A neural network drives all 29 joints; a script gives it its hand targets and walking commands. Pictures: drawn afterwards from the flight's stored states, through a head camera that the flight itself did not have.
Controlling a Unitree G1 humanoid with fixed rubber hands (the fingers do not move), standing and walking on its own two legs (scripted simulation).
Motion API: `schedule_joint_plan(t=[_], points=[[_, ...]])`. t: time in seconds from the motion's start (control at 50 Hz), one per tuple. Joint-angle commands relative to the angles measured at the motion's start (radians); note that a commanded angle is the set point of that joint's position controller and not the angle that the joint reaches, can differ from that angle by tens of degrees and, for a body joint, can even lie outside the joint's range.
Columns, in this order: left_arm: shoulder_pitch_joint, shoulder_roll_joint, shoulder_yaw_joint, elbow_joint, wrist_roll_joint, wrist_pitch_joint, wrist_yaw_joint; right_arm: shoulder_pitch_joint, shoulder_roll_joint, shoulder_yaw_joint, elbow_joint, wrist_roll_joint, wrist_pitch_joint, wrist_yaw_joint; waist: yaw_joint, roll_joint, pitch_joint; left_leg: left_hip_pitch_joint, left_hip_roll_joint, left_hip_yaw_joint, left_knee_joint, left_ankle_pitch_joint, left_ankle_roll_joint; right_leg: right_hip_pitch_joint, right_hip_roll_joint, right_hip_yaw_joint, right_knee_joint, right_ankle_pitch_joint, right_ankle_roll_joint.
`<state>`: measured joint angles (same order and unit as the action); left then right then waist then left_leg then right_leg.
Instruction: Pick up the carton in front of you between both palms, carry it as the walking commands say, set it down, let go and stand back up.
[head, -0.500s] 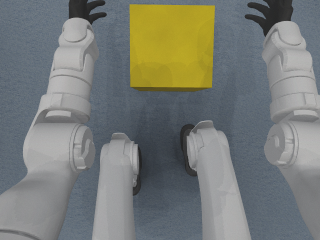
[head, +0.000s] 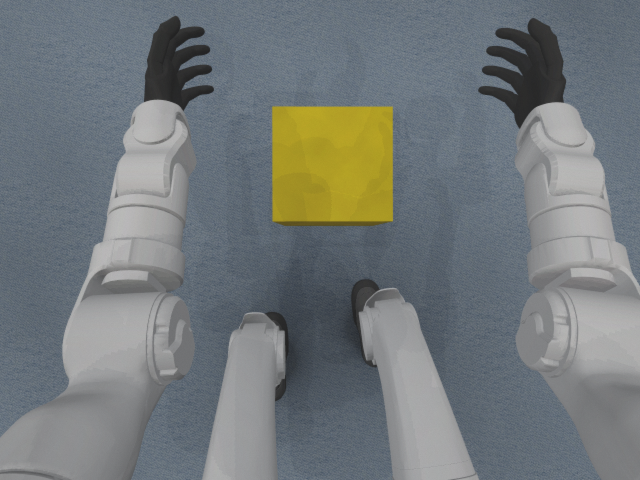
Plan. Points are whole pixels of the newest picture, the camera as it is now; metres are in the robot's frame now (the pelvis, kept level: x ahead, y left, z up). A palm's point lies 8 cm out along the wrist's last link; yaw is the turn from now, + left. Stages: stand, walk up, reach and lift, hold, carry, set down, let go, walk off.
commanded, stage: set down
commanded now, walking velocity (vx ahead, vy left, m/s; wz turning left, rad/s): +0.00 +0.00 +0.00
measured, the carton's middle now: (330, 175) +0.48 -0.06 -0.48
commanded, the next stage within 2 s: let go in 0.04 s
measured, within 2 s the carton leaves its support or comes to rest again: neither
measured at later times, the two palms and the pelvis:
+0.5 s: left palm (83, 206) +0.41 +0.16 +0.01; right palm (635, 184) +0.36 -0.28 +0.02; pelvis +0.05 -0.01 +0.12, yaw -1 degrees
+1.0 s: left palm out of the picture +0.27 +0.24 +0.11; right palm out of the picture +0.24 -0.22 +0.11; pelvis +0.10 +0.02 +0.18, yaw -3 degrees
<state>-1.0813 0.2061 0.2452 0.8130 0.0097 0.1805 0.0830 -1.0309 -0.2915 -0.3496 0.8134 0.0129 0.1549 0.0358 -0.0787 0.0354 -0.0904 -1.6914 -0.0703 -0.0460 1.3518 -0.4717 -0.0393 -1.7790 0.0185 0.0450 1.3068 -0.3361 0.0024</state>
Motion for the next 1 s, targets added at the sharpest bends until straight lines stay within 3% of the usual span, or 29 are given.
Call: schedule_joint_plan(t=[0.0, 0.12, 0.24, 0.34, 0.56, 0.72, 0.82, 0.98], points=[[-0.203, 0.081, 0.012, -0.094, 0.011, -0.026, -0.012, -0.187, -0.118, -0.025, -0.094, -0.016, -0.028, 0.003, -0.041, -0.019, -0.936, 0.297, -0.046, 0.104, -0.21, 0.194, -0.016, 0.862, 0.03, -0.09, -0.13, 0.392, 0.033], [-0.062, 0.039, 0.034, -0.11, 0.076, -0.034, -0.008, -0.068, -0.091, -0.021, -0.104, -0.071, -0.039, 0.028, -0.023, -0.011, -0.962, 0.437, -0.04, 0.094, -0.32, 0.266, -0.022, 0.985, 0.027, -0.082, -0.228, 0.442, 0.028], [0.221, -0.013, 0.004, -0.266, 0.121, -0.039, 0.012, 0.206, -0.09, 0.025, -0.232, -0.12, -0.042, 0.057, -0.014, -0.047, -0.949, 0.595, -0.039, 0.082, -0.444, 0.337, -0.017, 1.229, 0.025, -0.066, -0.336, 0.532, 0.011], [0.394, -0.013, -0.035, -0.365, 0.09, -0.077, -0.004, 0.381, -0.072, 0.085, -0.319, -0.089, -0.072, 0.07, -0.006, -0.072, -0.797, 0.627, -0.029, 0.074, -0.535, 0.318, -0.009, 1.372, 0.013, -0.031, -0.423, 0.562, 0.006], [0.836, 0.011, -0.086, -0.315, 0.057, -0.172, -0.064, 0.846, -0.001, 0.189, -0.341, -0.024, -0.156, 0.053, 0.033, -0.066, -0.523, 0.842, -0.001, 0.054, -0.71, 0.324, 0.013, 1.583, -0.008, 0.021, -0.595, 0.607, 0.013], [1.079, 0.038, -0.128, -0.366, 0.031, -0.214, -0.097, 1.116, 0.003, 0.244, -0.435, -0.01, -0.187, 0.031, 0.048, -0.063, -0.283, 1.17, 0.019, 0.031, -0.867, 0.364, 0.02, 1.666, 0.009, -0.007, -0.767, 0.509, 0.024], [1.195, 0.053, -0.152, -0.412, 0.024, -0.21, -0.115, 1.207, -0.002, 0.267, -0.467, -0.002, -0.176, 0.029, 0.066, -0.012, -0.121, 1.343, 0.034, 0.022, -0.965, 0.382, 0.019, 1.713, 0.023, -0.031, -0.861, 0.407, 0.02], [1.255, 0.07, -0.183, -0.465, 0.001, -0.139, -0.139, 1.227, -0.03, 0.272, -0.477, -0.014, -0.101, 0.041, 0.078, 0.032, 0.103, 1.389, 0.06, 0.014, -1.048, 0.316, 0.02, 1.789, 0.049, -0.055, -0.898, 0.266, 0.01]])
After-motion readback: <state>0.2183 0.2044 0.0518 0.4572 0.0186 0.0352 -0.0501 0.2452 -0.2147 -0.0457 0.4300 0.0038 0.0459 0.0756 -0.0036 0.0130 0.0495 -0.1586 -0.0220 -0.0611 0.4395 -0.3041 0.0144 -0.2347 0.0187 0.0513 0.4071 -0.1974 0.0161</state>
